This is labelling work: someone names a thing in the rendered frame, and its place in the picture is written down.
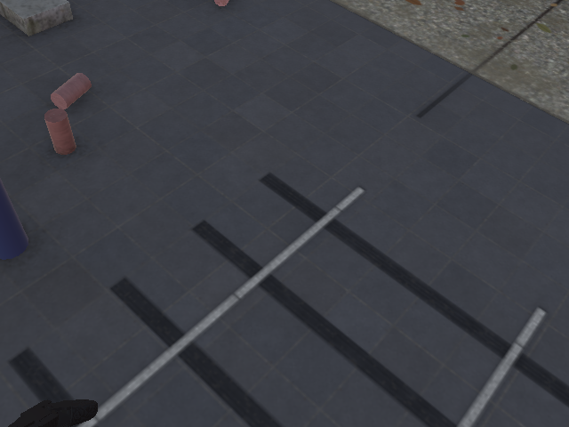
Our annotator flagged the robot left hand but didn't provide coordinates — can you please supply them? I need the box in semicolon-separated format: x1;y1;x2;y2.
8;399;98;427

